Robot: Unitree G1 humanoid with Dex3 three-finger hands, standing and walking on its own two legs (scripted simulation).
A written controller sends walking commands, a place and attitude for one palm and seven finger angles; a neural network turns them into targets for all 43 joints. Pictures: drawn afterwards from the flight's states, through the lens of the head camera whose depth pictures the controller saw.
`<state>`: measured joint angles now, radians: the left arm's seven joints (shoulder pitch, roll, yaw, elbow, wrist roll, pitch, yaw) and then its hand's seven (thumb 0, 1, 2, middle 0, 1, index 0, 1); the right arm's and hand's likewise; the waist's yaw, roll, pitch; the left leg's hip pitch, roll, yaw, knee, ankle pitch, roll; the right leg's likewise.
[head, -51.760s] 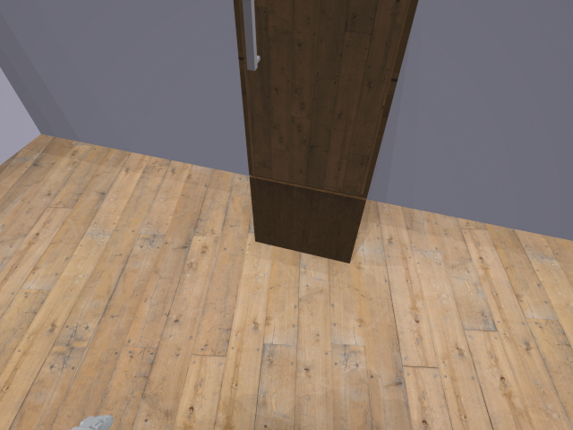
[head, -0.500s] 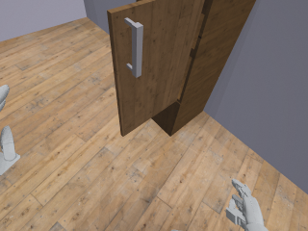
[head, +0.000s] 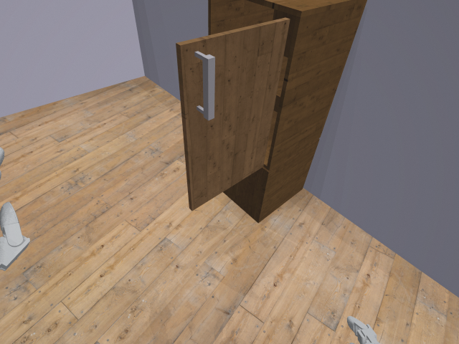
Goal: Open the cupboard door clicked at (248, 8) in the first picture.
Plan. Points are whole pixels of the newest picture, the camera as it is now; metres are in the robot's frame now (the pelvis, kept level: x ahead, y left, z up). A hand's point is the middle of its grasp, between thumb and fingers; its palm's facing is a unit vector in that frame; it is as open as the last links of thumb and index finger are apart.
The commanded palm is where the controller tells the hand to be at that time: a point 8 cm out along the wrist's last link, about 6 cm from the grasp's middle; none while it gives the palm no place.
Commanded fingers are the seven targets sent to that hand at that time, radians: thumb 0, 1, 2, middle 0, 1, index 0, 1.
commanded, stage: stop stepping back and stand still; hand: left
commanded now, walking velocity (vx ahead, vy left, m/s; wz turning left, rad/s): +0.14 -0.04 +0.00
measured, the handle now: (204, 86) +0.67 +0.08 +0.15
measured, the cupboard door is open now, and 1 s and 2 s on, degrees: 90 90 90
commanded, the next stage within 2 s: let the arm hang, fingers relaxed in 0.16 s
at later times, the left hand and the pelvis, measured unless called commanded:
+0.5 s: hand out of the picture +0.10 +0.20 -0.14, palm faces +0.03 -0.97 -0.25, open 7.4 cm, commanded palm none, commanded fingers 0.00 0.90 0.90 -0.20 -0.30 -0.20 -0.30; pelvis -0.01 +0.00 -0.01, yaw +4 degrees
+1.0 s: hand out of the picture -0.02 +0.22 -0.16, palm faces +0.09 -0.95 -0.29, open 7.4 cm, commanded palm none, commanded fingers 0.00 0.90 0.90 -0.20 -0.30 -0.20 -0.30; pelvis +0.00 +0.01 +0.01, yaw +5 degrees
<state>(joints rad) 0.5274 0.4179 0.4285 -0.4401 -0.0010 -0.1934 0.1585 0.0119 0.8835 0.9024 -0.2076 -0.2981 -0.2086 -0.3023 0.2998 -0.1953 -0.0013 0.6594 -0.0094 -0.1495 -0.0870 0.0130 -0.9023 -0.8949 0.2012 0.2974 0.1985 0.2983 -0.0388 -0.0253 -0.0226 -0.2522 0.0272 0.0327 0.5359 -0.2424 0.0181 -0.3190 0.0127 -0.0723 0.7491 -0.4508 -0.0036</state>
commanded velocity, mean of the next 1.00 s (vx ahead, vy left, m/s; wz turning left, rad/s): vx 0.01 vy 0.00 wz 0.00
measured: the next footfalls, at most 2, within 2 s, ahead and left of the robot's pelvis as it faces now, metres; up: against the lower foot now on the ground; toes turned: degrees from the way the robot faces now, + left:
none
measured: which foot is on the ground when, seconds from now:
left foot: down 0.00-1.00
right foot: down 0.00-1.00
